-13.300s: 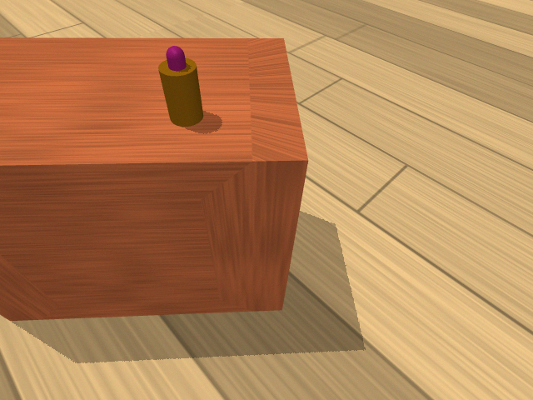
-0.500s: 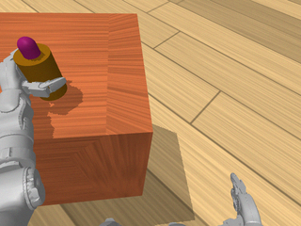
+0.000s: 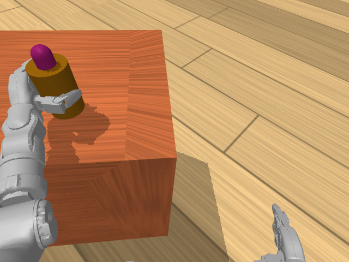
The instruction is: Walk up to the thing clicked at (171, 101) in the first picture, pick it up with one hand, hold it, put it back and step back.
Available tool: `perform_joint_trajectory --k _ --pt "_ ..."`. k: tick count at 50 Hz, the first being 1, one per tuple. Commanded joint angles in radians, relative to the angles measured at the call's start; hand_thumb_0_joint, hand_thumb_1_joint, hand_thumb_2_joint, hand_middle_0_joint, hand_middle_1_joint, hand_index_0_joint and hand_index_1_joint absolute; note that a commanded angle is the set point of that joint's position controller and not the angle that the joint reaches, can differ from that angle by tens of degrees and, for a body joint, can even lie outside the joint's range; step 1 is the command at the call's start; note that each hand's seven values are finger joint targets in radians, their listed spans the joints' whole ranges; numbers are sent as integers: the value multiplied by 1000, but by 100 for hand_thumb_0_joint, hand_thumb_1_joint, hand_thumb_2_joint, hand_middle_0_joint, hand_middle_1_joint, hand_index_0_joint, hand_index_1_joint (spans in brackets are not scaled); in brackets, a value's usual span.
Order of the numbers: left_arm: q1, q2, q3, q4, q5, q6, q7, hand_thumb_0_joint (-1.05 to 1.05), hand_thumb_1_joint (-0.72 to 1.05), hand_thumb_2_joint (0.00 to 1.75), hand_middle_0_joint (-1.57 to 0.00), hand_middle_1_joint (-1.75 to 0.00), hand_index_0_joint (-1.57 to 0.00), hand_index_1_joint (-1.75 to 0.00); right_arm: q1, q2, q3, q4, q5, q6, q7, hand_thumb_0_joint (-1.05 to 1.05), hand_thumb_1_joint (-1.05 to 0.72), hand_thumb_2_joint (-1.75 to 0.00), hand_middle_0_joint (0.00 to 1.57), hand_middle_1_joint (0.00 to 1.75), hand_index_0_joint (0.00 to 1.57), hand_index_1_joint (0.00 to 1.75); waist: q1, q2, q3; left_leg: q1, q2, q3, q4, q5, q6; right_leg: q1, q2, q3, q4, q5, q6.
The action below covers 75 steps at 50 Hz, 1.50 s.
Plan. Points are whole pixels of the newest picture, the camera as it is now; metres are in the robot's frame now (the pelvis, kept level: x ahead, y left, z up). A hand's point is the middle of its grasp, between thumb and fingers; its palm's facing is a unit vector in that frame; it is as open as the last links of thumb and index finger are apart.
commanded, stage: settle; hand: left
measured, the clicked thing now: (55, 81) +0.45 +0.23 +0.17
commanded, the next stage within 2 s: lift in 0.46 s
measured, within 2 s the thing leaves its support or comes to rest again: neither
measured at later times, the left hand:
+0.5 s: hand (52, 82) +0.43 +0.22 +0.19, palm faces +0.23 -0.97 -0.01, open 10.3 cm
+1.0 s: hand (46, 63) +0.42 +0.21 +0.24, palm faces +0.23 -0.97 -0.01, open 10.3 cm
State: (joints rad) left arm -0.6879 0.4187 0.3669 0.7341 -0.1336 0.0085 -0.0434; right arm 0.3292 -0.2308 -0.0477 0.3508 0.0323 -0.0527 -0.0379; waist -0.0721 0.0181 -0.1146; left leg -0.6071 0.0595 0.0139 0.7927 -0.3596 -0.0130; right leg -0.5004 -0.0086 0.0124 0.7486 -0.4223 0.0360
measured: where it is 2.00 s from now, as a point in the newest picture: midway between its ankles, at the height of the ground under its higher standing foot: outside the picture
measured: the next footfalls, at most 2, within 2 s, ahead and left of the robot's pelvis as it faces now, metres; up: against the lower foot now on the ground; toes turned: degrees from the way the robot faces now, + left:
none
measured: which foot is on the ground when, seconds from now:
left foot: down 0.00-1.00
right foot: down 0.00-1.00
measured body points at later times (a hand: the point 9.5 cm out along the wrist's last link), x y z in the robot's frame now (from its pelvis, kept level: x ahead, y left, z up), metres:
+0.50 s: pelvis -0.02 -0.01 +0.01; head +0.00 -0.01 +0.46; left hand +0.41 +0.27 +0.19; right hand +0.14 -0.27 -0.05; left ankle +0.02 +0.13 -0.71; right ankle -0.03 -0.14 -0.71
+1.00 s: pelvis -0.01 +0.00 +0.02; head -0.01 -0.02 +0.47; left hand +0.40 +0.26 +0.24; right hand +0.15 -0.26 -0.03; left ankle +0.02 +0.13 -0.71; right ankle -0.03 -0.14 -0.71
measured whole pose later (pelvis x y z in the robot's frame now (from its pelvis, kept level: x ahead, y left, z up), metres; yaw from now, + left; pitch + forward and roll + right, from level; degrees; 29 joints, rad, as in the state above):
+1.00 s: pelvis -0.01 +0.00 +0.02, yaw +1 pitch +4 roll -1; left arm -0.69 0.38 0.32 0.52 -0.15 0.26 -0.02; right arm 0.34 -0.23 -0.05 0.42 0.04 -0.19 -0.06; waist -0.03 0.05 -0.10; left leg -0.41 0.05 0.02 0.62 -0.27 -0.02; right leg -0.31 -0.02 0.01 0.59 -0.35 0.03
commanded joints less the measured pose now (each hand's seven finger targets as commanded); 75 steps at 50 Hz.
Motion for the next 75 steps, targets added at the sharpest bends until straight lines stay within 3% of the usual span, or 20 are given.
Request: perform_joint_trajectory --k 1,3,12,13,15,16,22,25,27,30,39,43,44,56,65,66,70,72,73,75 --pt "-521 288 39 -233 -19 -65 -3 0 12 121 -125 -131 -125 -133 -36 -146 -80 -115 1 -65 -11 0 53 -6 5 5 5 5 -2 83 -366 359 -18 5 -78 406 28 43 26 -42 -92 408 -26" --pt "-586 298 38 -268 -16 -57 -3 0 12 121 -125 -131 -126 -133 -76 -119 -44 -152 2 -73 -8 0 53 -6 5 5 5 5 4 91 -386 368 -16 2 -89 383 25 47 27 -47 -103 380 -30" --pt "-601 310 43 -249 -23 -36 -11 0 15 121 -124 -131 -125 -132 -62 -160 -82 -123 7 -100 -21 0 54 -5 5 5 5 5 2 56 -342 358 -23 8 -134 260 20 51 23 -46 -135 293 -30" --pt "-623 315 41 -279 -22 -36 -10 0 14 121 -124 -131 -125 -132 -51 -120 -42 -127 8 -105 -18 0 55 -5 5 5 5 5 9 81 -358 374 -21 6 -136 273 18 54 24 -48 -135 300 -31" --pt "-626 316 45 -274 -27 -32 -5 0 17 123 -124 -131 -125 -132 -56 -149 -69 -119 9 -108 -24 0 54 -5 5 5 5 5 1 60 -366 382 -22 5 -134 290 20 61 23 -47 -139 316 -30" --pt "-620 293 25 -271 -27 -30 -9 0 15 123 -123 -131 -124 -132 -59 -103 -31 -89 12 -107 -21 0 55 -5 5 5 5 5 12 87 -358 382 -26 8 -134 301 20 61 20 -44 -142 328 -30" --pt "-654 321 38 -284 -30 -21 -7 0 18 125 -125 -133 -126 -135 -94 -107 -27 -69 12 -130 -27 0 55 -5 5 5 5 5 9 85 -330 362 -35 18 -152 227 22 72 12 -36 -166 280 -27" --pt "-643 338 46 -276 -29 -6 -5 0 19 126 -126 -133 -126 -135 -83 -140 -50 -67 11 -133 -32 0 55 -5 5 5 5 5 1 50 -345 369 -35 17 -155 259 27 95 12 -36 -176 316 -23" --pt "-637 326 39 -254 -27 0 -8 0 18 125 -125 -133 -126 -135 -110 -101 -20 -33 14 -138 -26 0 55 -5 5 5 5 5 17 60 -313 352 -37 19 -163 240 24 85 12 -37 -180 291 -26" --pt "-646 313 33 -261 -24 11 -5 0 21 121 -123 -132 -126 -132 -120 -158 -65 -92 11 -151 -32 0 54 -5 5 5 5 5 2 34 -374 407 -29 12 -165 302 24 114 17 -45 -177 345 -25" --pt "-629 261 -2 -358 -24 52 6 0 19 123 -126 -135 -128 -135 -85 -99 -30 -124 17 -175 -25 0 54 -5 5 5 5 5 24 87 -334 447 -34 19 -189 353 22 141 14 -50 -199 384 -26" --pt "-623 270 17 -439 -31 105 23 0 16 124 -125 -135 -128 -136 -38 -137 -70 -105 13 -185 -25 0 54 -5 5 5 5 5 24 85 -333 486 -26 12 -212 365 17 158 22 -63 -220 383 -30" --pt "-635 251 3 -485 -33 112 24 0 17 124 -125 -135 -127 -135 -79 -110 -39 -132 14 -192 -24 0 54 -5 5 5 5 5 37 81 -332 477 -31 16 -212 378 19 183 18 -62 -221 401 -28" --pt "-544 179 11 -672 -54 335 29 0 15 126 -127 -137 -129 -138 -80 -102 -56 -84 16 -198 -17 0 54 -5 5 5 5 5 55 39 -286 534 -39 19 -237 457 27 229 12 -69 -251 460 -22" --pt "-533 193 40 -791 -70 491 43 0 16 124 -123 -135 -126 -135 -104 -141 -100 -61 23 -199 -10 0 54 -5 5 5 5 5 68 -11 -234 522 -55 21 -279 335 27 243 6 -69 -289 363 -22" --pt "-558 153 -4 -820 -69 498 42 0 17 124 -122 -135 -124 -135 -125 -84 -47 -56 27 -200 -3 0 55 -5 5 5 5 5 74 10 -213 515 -59 22 -281 326 26 231 5 -70 -291 353 -24" --pt "-541 171 19 -833 -88 538 37 0 19 126 -123 -136 -126 -136 -110 -89 -53 -6 31 -203 -2 0 55 -5 5 5 5 5 72 4 -195 509 -66 22 -284 298 31 225 -1 -66 -303 332 -21" --pt "-571 121 -32 -852 -88 558 37 0 15 124 -122 -134 -124 -135 -145 -92 -64 -30 34 -211 1 0 54 -5 5 5 5 5 69 31 -220 528 -64 21 -290 293 25 215 2 -69 -301 321 -27" --pt "-575 199 36 -872 -88 562 47 0 15 125 -122 -135 -124 -135 -145 -115 -77 -41 33 -211 -2 0 54 -5 5 5 5 5 75 11 -226 523 -62 18 -291 276 26 229 3 -71 -307 303 -25" --pt "-564 175 22 -847 -92 585 52 0 14 126 -122 -135 -124 -136 -141 -99 -66 -7 36 -209 4 0 55 -5 5 5 5 5 77 18 -196 509 -62 17 -296 269 25 225 3 -71 -308 295 -27"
